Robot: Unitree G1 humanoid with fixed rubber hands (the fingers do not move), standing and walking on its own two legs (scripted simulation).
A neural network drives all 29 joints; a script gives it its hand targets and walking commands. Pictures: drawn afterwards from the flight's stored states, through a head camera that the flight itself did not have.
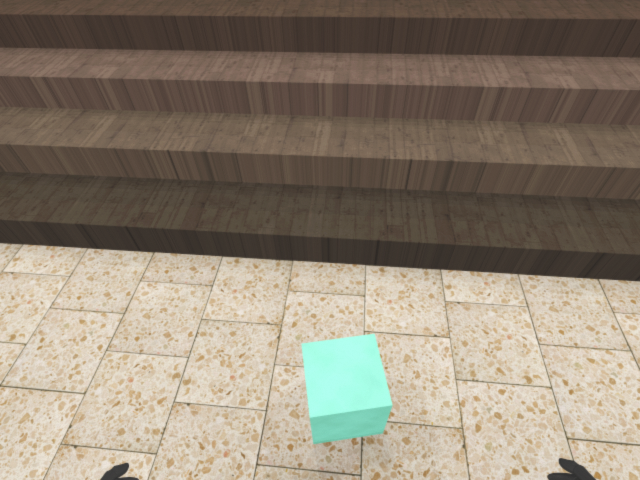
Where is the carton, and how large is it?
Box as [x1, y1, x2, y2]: [301, 334, 392, 443]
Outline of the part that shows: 374,334 301,344 313,443 382,433 392,405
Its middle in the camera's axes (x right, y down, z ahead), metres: +0.07 +0.43 +1.12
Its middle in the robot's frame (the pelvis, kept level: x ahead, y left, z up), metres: +0.47 -0.03 -0.66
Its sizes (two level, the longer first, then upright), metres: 0.210 0.200 0.250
